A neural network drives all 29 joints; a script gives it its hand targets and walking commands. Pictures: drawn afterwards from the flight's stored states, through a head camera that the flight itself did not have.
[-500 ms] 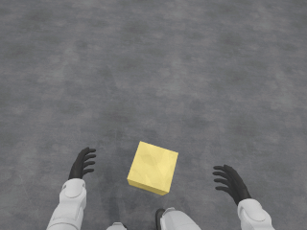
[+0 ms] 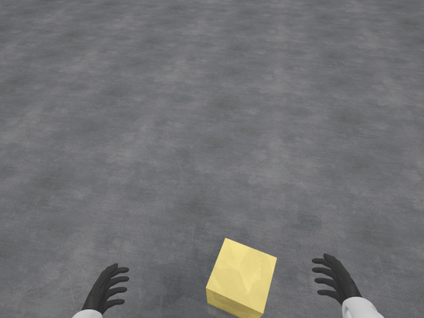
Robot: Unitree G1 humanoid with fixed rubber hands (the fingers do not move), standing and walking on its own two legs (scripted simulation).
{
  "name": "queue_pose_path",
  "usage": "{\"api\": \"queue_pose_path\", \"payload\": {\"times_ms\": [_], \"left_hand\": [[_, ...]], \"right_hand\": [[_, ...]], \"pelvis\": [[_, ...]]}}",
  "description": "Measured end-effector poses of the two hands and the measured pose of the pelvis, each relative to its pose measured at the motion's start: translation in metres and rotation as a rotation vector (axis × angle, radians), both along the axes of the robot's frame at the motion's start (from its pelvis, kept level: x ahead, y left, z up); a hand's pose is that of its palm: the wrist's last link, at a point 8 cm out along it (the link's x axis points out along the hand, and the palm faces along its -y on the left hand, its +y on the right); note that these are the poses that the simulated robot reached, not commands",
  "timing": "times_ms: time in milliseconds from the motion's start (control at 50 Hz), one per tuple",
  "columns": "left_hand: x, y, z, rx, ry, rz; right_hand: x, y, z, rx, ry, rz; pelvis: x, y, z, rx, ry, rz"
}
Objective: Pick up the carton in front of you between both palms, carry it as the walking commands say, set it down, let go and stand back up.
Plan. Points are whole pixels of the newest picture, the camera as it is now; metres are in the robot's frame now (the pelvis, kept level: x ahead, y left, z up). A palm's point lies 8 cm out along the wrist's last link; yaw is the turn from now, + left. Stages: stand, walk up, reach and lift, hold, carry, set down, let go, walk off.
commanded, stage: let go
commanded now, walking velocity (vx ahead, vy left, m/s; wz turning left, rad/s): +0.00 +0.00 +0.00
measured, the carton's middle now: (240, 281) +0.35 -0.09 -0.65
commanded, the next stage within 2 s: stand in 0.24 s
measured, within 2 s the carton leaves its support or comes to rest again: neither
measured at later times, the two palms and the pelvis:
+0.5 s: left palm out of the picture +0.10 +0.27 -0.08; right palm out of the picture +0.14 -0.30 -0.10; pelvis +0.00 -0.03 +0.00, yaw +1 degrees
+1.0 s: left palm out of the picture +0.10 +0.27 -0.09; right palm out of the picture +0.14 -0.32 -0.10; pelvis +0.01 -0.03 +0.00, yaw +3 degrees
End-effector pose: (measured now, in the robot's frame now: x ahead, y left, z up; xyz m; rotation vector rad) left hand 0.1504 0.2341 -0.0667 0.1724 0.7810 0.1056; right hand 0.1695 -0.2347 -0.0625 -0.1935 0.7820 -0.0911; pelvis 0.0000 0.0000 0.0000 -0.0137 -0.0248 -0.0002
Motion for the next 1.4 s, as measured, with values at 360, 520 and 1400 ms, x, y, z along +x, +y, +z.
{"api": "queue_pose_path", "payload": {"times_ms": [360, 520, 1400], "left_hand": [[-0.026, 0.006, -0.010, 0.144, 0.094, 0.018], [-0.047, 0.037, -0.010, 0.218, 0.182, 0.085], [-0.080, 0.045, -0.022, 0.193, 0.319, 0.137]], "right_hand": [[-0.025, -0.045, -0.019, -0.087, 0.040, -0.008], [-0.034, -0.067, -0.038, -0.127, 0.129, 0.018], [-0.068, -0.090, -0.042, -0.185, 0.280, 0.016]], "pelvis": [[-0.012, -0.022, -0.005, 0.007, 0.001, 0.013], [-0.002, -0.027, -0.005, 0.008, 0.022, 0.027], [-0.009, -0.031, 0.006, 0.014, -0.015, 0.042]]}}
